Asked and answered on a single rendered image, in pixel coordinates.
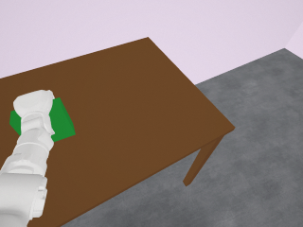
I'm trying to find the robot left forearm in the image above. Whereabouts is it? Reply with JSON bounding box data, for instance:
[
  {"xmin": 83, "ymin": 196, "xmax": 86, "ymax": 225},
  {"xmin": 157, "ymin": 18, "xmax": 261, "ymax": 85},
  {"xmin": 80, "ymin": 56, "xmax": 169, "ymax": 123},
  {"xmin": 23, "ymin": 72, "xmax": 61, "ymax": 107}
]
[{"xmin": 0, "ymin": 111, "xmax": 54, "ymax": 177}]

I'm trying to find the left robot hand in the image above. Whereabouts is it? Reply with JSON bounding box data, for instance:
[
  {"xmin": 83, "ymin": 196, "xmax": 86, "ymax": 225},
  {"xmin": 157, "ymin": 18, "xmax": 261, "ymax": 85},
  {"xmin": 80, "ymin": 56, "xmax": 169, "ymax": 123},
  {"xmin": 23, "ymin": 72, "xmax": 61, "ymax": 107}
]
[{"xmin": 13, "ymin": 90, "xmax": 55, "ymax": 135}]

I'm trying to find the table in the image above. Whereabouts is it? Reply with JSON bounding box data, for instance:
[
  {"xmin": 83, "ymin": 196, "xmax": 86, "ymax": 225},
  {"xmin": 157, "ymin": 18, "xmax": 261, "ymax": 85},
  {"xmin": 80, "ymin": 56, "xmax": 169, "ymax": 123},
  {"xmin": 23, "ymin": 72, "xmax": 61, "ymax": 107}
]
[{"xmin": 0, "ymin": 37, "xmax": 235, "ymax": 227}]

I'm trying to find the robot left upper arm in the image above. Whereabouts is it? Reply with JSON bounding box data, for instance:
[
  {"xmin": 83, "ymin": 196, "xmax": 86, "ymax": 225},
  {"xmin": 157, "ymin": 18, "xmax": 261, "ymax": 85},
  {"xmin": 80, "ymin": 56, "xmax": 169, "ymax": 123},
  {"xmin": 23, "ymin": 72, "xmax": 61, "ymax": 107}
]
[{"xmin": 0, "ymin": 172, "xmax": 47, "ymax": 227}]

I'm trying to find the sponge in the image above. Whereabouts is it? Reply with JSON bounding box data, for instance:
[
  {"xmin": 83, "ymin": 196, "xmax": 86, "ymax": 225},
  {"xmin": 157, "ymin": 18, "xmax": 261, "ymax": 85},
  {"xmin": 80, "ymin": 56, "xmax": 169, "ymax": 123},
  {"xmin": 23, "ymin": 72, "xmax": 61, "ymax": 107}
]
[{"xmin": 9, "ymin": 97, "xmax": 76, "ymax": 142}]

